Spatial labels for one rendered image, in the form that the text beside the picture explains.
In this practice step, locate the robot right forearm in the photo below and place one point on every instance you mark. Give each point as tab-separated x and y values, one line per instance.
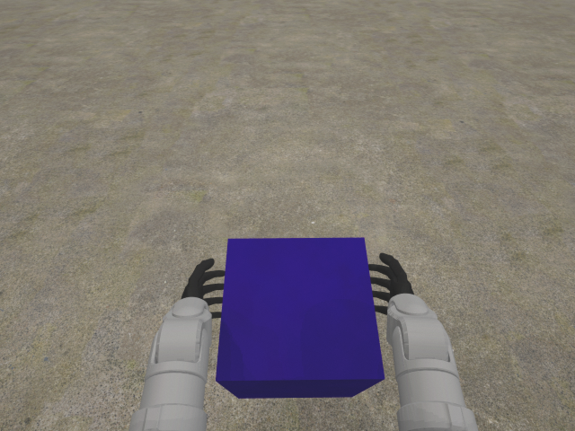
430	393

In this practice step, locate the carton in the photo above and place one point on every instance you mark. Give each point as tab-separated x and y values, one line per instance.
298	319

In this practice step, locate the robot right hand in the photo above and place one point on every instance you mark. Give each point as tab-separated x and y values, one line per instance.
398	283

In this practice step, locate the robot left forearm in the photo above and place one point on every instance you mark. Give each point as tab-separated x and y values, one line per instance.
177	371

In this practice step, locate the robot left hand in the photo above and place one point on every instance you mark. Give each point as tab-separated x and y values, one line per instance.
195	287

